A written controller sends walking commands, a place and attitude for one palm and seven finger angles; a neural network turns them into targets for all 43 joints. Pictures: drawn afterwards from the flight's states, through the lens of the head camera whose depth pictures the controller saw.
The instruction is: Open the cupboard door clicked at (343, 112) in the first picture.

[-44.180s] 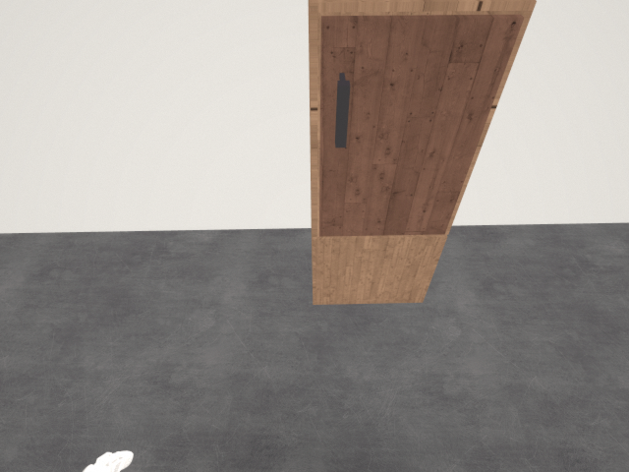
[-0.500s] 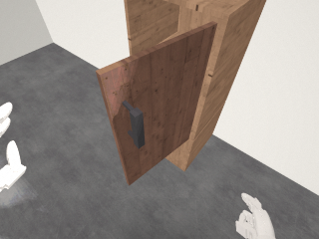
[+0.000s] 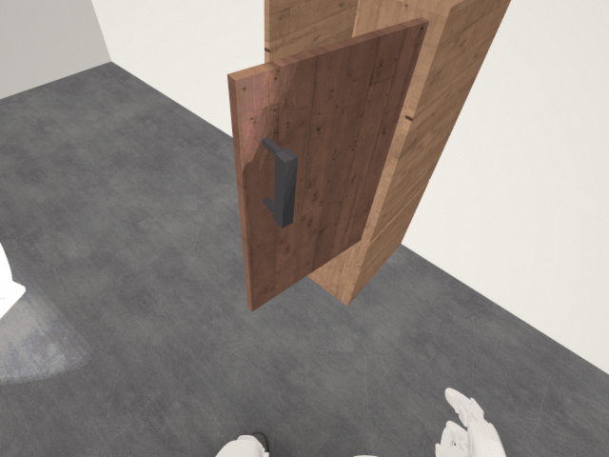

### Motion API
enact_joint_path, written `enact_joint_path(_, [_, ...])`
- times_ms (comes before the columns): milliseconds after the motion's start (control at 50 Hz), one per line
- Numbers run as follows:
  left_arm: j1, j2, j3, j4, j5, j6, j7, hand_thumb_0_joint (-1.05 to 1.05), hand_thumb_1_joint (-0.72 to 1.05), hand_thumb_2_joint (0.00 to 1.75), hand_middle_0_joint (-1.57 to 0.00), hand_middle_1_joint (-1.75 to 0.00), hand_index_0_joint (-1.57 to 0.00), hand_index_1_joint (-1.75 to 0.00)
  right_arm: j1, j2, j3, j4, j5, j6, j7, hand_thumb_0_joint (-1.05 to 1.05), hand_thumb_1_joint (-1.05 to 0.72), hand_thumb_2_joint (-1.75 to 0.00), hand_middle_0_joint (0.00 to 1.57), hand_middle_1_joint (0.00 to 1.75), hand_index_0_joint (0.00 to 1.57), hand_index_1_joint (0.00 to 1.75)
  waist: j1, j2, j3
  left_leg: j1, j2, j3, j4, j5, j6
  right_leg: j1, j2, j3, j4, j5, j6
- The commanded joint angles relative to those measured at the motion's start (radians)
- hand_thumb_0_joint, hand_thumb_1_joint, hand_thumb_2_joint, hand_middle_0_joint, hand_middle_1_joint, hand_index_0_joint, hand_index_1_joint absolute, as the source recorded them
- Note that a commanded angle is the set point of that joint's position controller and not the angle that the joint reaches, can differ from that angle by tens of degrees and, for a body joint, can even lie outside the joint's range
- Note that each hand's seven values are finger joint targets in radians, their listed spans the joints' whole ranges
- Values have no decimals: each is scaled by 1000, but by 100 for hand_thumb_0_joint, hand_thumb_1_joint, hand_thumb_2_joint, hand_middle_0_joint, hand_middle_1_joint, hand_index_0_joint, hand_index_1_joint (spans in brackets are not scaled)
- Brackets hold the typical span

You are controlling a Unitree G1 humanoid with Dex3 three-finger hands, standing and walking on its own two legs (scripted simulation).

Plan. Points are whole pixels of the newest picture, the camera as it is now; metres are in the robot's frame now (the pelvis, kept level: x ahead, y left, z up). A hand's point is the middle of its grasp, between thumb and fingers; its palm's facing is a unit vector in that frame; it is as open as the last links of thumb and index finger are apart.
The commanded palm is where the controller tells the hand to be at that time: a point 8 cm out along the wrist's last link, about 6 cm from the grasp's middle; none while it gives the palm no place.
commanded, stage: step back with the hand held close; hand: left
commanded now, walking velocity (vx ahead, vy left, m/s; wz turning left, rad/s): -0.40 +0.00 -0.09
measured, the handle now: (276, 183) +0.49 +0.07 +0.07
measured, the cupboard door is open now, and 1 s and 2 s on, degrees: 79 79 79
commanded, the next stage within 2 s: stop stepping back and stand still in 0.06 s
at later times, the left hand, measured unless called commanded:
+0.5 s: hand out of the picture +0.11 +0.23 +0.18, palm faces +0.31 -0.83 -0.46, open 7.4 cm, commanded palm +0.05 +0.28 +0.19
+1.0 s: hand out of the picture +0.04 +0.24 +0.19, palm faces +0.40 -0.78 -0.47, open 7.4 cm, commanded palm -0.02 +0.29 +0.19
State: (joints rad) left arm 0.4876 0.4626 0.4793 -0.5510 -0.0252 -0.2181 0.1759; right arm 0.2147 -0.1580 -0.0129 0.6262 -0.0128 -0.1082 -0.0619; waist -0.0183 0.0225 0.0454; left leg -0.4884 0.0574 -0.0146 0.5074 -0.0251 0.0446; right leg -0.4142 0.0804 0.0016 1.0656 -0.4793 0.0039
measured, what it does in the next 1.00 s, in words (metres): walks backwards: right foot, then left foot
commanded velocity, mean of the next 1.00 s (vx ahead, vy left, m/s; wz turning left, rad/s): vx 0.11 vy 0.03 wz -0.01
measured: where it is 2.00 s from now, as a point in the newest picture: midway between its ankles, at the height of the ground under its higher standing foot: outside the picture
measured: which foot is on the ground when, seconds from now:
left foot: down 0.00-0.12, up 0.14-0.28, down 0.30-0.58, up 0.60-0.94, down 0.96-1.00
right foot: up 0.00-0.10, down 0.12-0.32, up 0.34-0.56, down 0.58-1.00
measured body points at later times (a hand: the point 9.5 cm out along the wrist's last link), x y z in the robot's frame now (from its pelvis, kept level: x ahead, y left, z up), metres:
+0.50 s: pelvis -0.12 +0.00 +0.01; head -0.11 +0.02 +0.46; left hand +0.09 +0.28 +0.21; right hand +0.03 -0.25 -0.05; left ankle -0.01 +0.07 -0.72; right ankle -0.13 -0.10 -0.70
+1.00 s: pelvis -0.17 +0.00 +0.01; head -0.17 +0.00 +0.46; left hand +0.01 +0.28 +0.21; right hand -0.04 -0.27 -0.08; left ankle -0.19 +0.15 -0.73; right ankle -0.16 -0.08 -0.72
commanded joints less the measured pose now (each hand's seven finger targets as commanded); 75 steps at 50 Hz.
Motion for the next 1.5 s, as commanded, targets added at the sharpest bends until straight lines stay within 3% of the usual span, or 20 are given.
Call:
enact_joint_path(0, [57,108,64,-227,-29,-46,14,0,90,90,-20,-30,-20,-30,-125,-159,-51,-149,9,-78,8,0,-90,-90,20,30,20,30,25,280,-177,81,165,-146,-370,-504,20,191,10,-80,-263,-76,-22])
enact_joint_path(60, [14,132,54,-228,-43,-57,-8,0,90,90,-20,-30,-20,-30,-105,-157,-43,-120,2,-74,12,0,-90,-90,20,30,20,30,28,165,-174,177,97,-48,-211,-361,-67,201,-55,-23,-758,-29,-69])
enact_joint_path(100, [-19,214,87,-241,-30,-67,-3,0,90,90,-20,-30,-20,-30,-111,-139,-39,-96,9,-53,4,0,-90,-90,20,30,20,30,41,-179,-146,202,-58,19,403,-354,-109,-64,-435,420,-941,269,-194])
enact_joint_path(160, [-21,184,82,-148,-15,-54,-10,0,90,90,-20,-30,-20,-30,-117,-119,-15,-117,16,-58,-16,0,-90,-90,20,30,20,30,29,-300,-207,-67,-67,18,516,-395,-85,320,-339,107,-642,1212,-101])
enact_joint_path(240, [35,136,84,-120,-29,-5,-15,0,90,90,-20,-30,-20,-30,-149,-140,6,-150,21,-42,-49,0,-90,-90,20,30,20,30,-1,-30,-192,279,-106,115,-36,-51,-46,268,-212,-5,-508,945,-44])
enact_joint_path(280, [32,132,65,-190,-31,-10,-6,0,90,90,-20,-30,-20,-30,-103,-187,-16,-159,18,-62,-37,0,-90,-90,20,30,20,30,14,185,-239,487,109,-105,-115,409,23,118,-112,-20,-353,329,7])
enact_joint_path(320, [-38,119,34,-192,-30,-23,-14,0,90,90,-20,-30,-20,-30,-56,-199,-34,-149,25,-89,-13,0,-90,-90,20,30,20,30,16,102,-168,414,205,-231,-202,232,81,71,-67,41,-266,-113,2])
enact_joint_path(420, [91,165,97,-244,-11,-29,0,0,90,90,-20,-30,-20,-30,-99,-165,-21,-164,-3,-105,-5,0,-90,-90,20,30,20,30,25,209,-149,139,157,-216,-434,-542,-5,239,-62,-17,-293,34,-9])
enact_joint_path(520, [152,138,84,-140,-9,-4,6,0,90,90,-20,-30,-20,-30,-118,-172,-35,-181,-3,-52,-13,0,-90,-90,20,30,20,30,35,149,-82,-133,60,-54,-315,-683,-61,490,-14,-128,-568,-33,-58])
enact_joint_path(580, [-5,165,70,-148,-17,-7,-15,0,90,90,-20,-30,-20,-30,-102,-190,-51,-139,0,-24,-21,0,-90,-90,20,30,20,30,18,-276,13,-149,-87,-1,656,-378,-64,24,-475,520,-1000,-239,-230])
enact_joint_path(680, [-104,101,6,54,1,-35,-24,0,90,90,-20,-30,-20,-30,-78,-171,-34,-95,0,-43,-25,0,-90,-90,20,30,20,30,-12,-42,-21,-102,-11,34,589,-188,-56,47,-338,234,-928,-183,-131])
enact_joint_path(840, [-39,139,55,-80,14,-51,19,0,90,90,-20,-30,-20,-30,-72,-150,-32,-124,-7,-90,-52,0,-90,-90,20,30,20,30,35,-244,-111,157,-53,152,7,-334,-7,265,-317,177,-843,-11,-124])
enact_joint_path(940, [-15,132,85,-179,-4,-72,30,0,90,90,-20,-30,-20,-30,-48,-191,-48,-153,4,-83,-38,0,-90,-90,20,30,20,30,16,230,-146,472,201,-199,-160,14,82,22,-102,-34,-385,201,-13])
enact_joint_path(1020, [-12,129,77,-110,8,-54,5,0,90,90,-20,-30,-20,-30,-54,-173,-35,-120,8,-95,-20,0,-90,-90,20,30,20,30,7,272,-15,248,166,-46,-133,21,63,121,-92,-89,-497,137,-3])
enact_joint_path(1120, [29,116,50,-10,-6,-48,-12,0,90,90,-20,-30,-20,-30,-56,-165,-52,-124,28,-66,3,0,-90,-90,20,30,20,30,13,-248,-83,49,-49,47,377,-438,-43,291,-376,345,-788,473,-129])
enact_joint_path(1140, [38,115,54,-16,-3,-53,-11,0,90,90,-20,-30,-20,-30,-60,-165,-47,-121,22,-61,3,0,-90,-90,20,30,20,30,15,-208,-103,41,-32,20,416,-445,-41,314,-384,317,-774,557,-139])
enact_joint_path(1160, [-68,-26,-286,665,105,128,-131,0,90,90,-20,-30,-20,-30,-108,-263,-73,54,4,-49,85,0,-90,-90,20,30,20,30,12,-131,-39,-105,42,-16,500,-531,-24,250,-468,176,-609,862,-189])
enact_joint_path(1260, [-177,-144,-382,800,50,228,-164,0,90,90,-20,-30,-20,-30,84,-137,-24,56,-2,101,85,0,-90,-90,20,30,20,30,-42,-192,-60,261,-35,49,57,-179,-27,24,-256,-31,-517,373,-78])
enact_joint_path(1320, [-183,-166,-413,956,44,227,-162,0,90,90,-20,-30,-20,-30,2,-262,-34,55,-42,92,71,0,-90,-90,20,30,20,30,4,39,-85,144,262,-339,-140,36,158,40,-117,-21,-263,-9,2])
enact_joint_path(1480, [-216,-136,-416,1358,43,195,-153,0,90,90,-20,-30,-20,-30,52,-104,-9,248,-11,117,41,0,-90,-90,20,30,20,30,-14,-29,-135,304,-21,31,22,-210,-42,165,-277,154,-702,397,-108])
